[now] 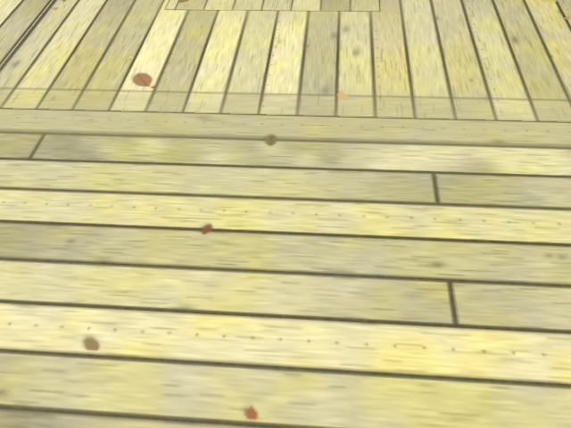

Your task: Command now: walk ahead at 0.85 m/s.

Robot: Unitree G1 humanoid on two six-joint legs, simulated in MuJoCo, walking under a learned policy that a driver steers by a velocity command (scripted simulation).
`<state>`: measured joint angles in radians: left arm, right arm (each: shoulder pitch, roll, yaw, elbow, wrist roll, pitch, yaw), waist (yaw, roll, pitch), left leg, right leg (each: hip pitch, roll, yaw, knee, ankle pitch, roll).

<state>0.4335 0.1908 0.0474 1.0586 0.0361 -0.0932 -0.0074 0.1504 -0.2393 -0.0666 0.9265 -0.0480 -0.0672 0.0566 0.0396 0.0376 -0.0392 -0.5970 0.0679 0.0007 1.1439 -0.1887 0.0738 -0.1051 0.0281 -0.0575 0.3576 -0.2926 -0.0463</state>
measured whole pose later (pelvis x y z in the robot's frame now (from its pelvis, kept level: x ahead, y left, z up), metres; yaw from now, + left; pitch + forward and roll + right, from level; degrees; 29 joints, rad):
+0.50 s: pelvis +0.39 +0.05 +0.00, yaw +0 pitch +0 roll +2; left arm 0.19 0.24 0.04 0.87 0.04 -0.08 -0.04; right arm 0.42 -0.25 -0.07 1.01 -0.02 -0.09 0.02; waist -0.02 -0.03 0.01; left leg -0.14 -0.10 0.10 0.37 -0.24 0.10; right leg -0.63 -0.12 0.03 1.22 -0.18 -0.09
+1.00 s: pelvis +0.86 +0.01 +0.00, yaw -3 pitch +0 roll -2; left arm 0.48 0.26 0.05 1.01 0.01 -0.09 -0.01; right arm 0.12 -0.26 -0.01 0.79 -0.06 -0.08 0.04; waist 0.05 0.03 0.01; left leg -0.65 0.13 -0.04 1.12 -0.20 0.04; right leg -0.10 0.13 -0.05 0.33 -0.24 -0.12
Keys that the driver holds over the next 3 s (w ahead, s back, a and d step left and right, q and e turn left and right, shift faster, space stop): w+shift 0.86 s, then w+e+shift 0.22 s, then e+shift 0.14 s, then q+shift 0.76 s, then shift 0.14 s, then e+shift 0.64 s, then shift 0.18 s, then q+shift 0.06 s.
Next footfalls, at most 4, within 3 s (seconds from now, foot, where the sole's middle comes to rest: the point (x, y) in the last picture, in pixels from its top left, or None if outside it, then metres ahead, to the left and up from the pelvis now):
0.28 left None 0.41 0.11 -0.78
0.76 right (334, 308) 0.86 -0.04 -0.78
1.22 left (283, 191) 1.31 0.12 -0.78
1.62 right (358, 176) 1.38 -0.13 -0.78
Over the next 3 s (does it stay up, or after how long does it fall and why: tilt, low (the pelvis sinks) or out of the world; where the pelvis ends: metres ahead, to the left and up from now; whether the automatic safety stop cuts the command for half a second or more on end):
stays up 1.30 -0.02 0.00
